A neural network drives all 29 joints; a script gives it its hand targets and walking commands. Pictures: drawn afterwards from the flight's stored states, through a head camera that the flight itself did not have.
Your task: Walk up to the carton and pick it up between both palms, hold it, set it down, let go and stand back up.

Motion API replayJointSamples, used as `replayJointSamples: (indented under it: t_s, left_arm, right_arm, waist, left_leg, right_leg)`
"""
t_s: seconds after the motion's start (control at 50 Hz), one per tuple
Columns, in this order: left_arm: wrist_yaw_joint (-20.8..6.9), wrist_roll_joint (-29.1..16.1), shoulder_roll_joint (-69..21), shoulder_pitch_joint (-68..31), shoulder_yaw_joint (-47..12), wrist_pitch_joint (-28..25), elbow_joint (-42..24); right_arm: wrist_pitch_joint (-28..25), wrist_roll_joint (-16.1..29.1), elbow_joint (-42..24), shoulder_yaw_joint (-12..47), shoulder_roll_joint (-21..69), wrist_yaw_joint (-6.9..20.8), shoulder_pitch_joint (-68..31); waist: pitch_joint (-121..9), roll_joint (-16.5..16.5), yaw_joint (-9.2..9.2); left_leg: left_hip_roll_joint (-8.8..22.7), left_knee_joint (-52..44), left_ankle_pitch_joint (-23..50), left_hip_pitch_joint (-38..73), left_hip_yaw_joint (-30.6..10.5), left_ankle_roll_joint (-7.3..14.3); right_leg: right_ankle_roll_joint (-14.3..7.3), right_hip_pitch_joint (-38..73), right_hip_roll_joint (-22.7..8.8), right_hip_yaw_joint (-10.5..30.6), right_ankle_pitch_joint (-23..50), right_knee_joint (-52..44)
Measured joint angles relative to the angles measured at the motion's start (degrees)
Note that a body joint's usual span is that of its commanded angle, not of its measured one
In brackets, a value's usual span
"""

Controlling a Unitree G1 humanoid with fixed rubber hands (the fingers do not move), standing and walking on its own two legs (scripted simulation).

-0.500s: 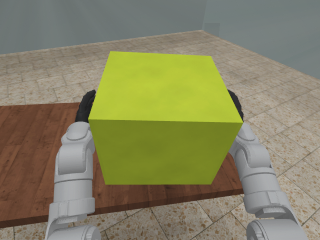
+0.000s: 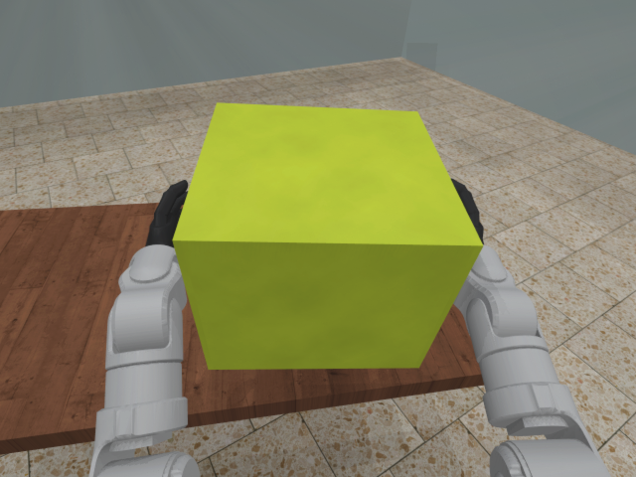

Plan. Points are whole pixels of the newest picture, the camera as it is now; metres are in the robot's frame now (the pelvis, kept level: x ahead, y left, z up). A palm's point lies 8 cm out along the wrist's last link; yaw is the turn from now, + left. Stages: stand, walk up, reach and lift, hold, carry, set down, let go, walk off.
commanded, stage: hold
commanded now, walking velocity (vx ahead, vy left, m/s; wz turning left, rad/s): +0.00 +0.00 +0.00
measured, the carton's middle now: (317, 234) +0.38 +0.01 +0.16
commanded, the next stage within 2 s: set down in 0.12 s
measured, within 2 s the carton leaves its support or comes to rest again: neither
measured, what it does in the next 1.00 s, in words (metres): stands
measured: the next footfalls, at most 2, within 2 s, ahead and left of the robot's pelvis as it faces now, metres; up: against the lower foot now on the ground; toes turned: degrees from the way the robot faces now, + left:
none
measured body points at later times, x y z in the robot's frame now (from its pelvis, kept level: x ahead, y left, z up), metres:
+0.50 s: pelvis +0.01 +0.00 +0.00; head -0.04 +0.03 +0.45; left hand +0.37 +0.20 +0.15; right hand +0.38 -0.16 +0.15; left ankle +0.03 +0.10 -0.75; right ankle +0.01 -0.09 -0.75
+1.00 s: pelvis +0.03 +0.00 +0.00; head +0.02 +0.03 +0.45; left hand +0.40 +0.19 +0.11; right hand +0.40 -0.16 +0.11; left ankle +0.03 +0.10 -0.75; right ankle +0.01 -0.09 -0.75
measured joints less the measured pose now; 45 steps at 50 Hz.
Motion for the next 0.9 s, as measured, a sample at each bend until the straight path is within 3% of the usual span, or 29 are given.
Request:
replayJointSamples:
  t_s: [0.22, 0.48, 0.66, 0.76, 0.9]
  left_arm:
    - [-0.6, 0.47, -0.44, -0.43, 1.02, -1.11, 1.04]
    - [-4.07, 3.98, -0.43, -3.1, 2.93, -13.97, 12.61]
    - [-1.6, 0.78, -0.2, 1.34, -0.82, -19.2, 12.9]
    - [0.23, -0.59, -0.2, 2.58, -2.59, -21.1, 12.69]
    - [0.18, 0.26, -0.28, 1.02, -1.76, -21.69, 14.97]
  right_arm:
    - [-0.99, -1.18, 0.67, -0.49, 0.64, 0.2, 0.0]
    - [-15.1, -11.64, 9.66, -6.66, 5.08, 3.03, 1.34]
    - [-21.04, -9.98, 9.47, -4.47, 4.17, 2.25, 6.1]
    - [-22.1, -7.94, 8.48, -2.77, 2.64, 1.79, 6.98]
    - [-21.64, -7.88, 10.04, -2.62, 2.09, 1.52, 5.19]
  waist:
    - [0.42, -0.5, 0.25]
    - [2.11, -1.1, 2.45]
    - [3.79, -1.23, 2.82]
    - [2.83, -1.32, 2.91]
    - [2.53, -1.32, 2.98]
  left_leg:
    - [0.02, -0.16, 0.06, 1.02, 0.29, 0.11]
    - [-0.83, -1.65, 0.14, 3.54, -0.22, 0.24]
    - [-0.65, -0.47, -1.06, 2.03, -0.67, 0.02]
    - [-0.34, 0.11, -1.7, 0.59, -0.37, -0.06]
    - [-0.26, -0.15, -2.01, 0.68, 0.02, -0.01]
  right_leg:
    - [-0.05, 0.56, -0.01, 0.3, -0.22, 0.58]
    - [0.14, 2.53, -0.78, -0.18, -1.34, 0.86]
    - [0.29, 2.17, -0.54, -0.59, -1.47, -0.19]
    - [0.31, 0.99, -0.25, -0.24, -1.48, -0.49]
    - [0.37, 0.89, -0.17, 0.18, -1.69, -0.63]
